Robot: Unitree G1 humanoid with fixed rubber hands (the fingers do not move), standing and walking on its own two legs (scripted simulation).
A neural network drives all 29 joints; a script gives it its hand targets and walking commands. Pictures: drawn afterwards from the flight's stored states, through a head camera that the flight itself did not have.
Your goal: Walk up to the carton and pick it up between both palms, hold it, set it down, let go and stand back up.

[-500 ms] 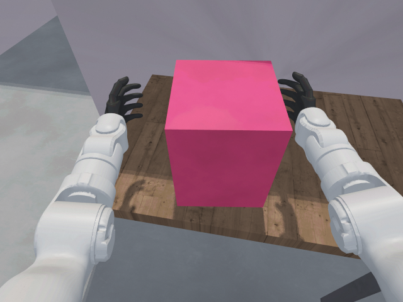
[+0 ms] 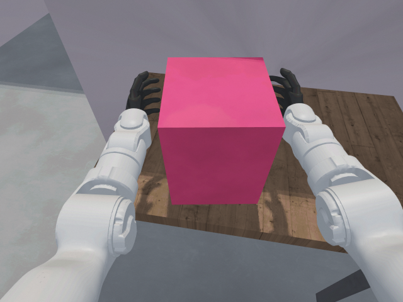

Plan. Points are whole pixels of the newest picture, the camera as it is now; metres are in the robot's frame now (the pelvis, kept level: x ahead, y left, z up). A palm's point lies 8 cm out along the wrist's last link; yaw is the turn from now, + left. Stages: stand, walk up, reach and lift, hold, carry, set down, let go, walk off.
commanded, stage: reach and lift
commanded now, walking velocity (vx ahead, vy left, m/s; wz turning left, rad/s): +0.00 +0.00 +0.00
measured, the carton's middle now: (215, 134) +0.47 -0.01 +0.08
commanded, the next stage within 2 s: none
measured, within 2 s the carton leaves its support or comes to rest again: leaves its support in 1.82 s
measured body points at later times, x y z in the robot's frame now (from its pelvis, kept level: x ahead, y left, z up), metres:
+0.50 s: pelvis +0.00 +0.00 +0.00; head +0.04 +0.02 +0.45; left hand +0.48 +0.14 +0.15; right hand +0.47 -0.15 +0.15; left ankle +0.03 +0.12 -0.74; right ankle -0.02 -0.08 -0.74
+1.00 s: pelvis +0.00 +0.01 +0.01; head +0.05 +0.02 +0.45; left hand +0.48 +0.15 +0.15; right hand +0.47 -0.15 +0.15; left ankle +0.03 +0.12 -0.74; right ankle -0.02 -0.08 -0.74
